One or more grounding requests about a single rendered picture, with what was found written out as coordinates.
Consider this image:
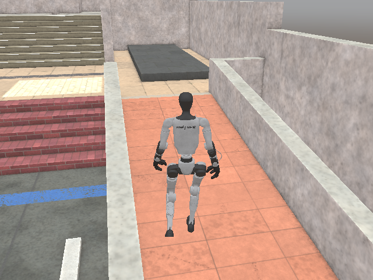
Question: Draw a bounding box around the robot left foot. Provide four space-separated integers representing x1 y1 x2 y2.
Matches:
165 229 174 237

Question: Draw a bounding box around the robot left upper arm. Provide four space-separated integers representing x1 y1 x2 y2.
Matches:
159 117 174 150

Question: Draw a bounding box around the robot right upper arm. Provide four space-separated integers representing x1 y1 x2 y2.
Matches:
198 117 213 150

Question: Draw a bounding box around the robot left hand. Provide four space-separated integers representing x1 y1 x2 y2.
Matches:
153 159 167 171

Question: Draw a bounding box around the robot right forearm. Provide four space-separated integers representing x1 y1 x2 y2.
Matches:
207 141 219 167

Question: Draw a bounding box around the robot left forearm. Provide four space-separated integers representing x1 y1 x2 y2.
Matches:
154 141 165 162

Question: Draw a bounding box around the right robot shin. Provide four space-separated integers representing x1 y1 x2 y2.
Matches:
189 187 200 225

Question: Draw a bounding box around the robot right hand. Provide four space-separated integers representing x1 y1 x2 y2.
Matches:
206 165 220 179

